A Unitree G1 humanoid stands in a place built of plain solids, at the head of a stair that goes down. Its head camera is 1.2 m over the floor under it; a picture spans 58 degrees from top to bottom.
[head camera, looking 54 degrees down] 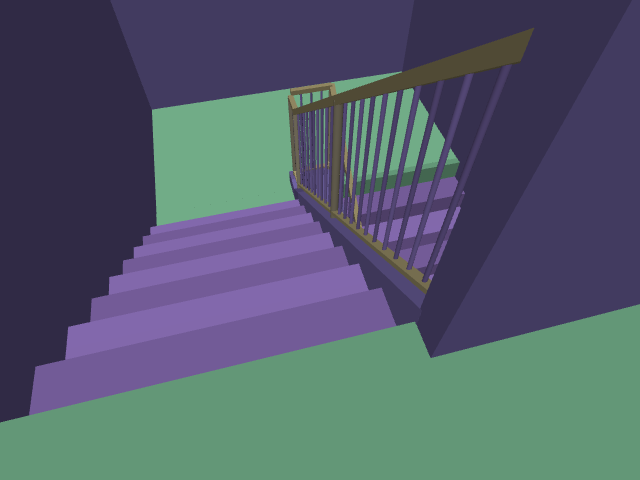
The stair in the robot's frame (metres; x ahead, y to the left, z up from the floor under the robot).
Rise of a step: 0.19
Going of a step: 0.24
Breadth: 1.20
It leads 14 degrees to the left of straight ahead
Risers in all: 9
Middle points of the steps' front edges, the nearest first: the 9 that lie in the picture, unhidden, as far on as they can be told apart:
0.42 0.30 0.00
0.65 0.35 -0.20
0.88 0.41 -0.38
1.10 0.47 -0.57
1.33 0.53 -0.76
1.56 0.59 -0.95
1.79 0.65 -1.14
2.01 0.70 -1.32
2.24 0.76 -1.51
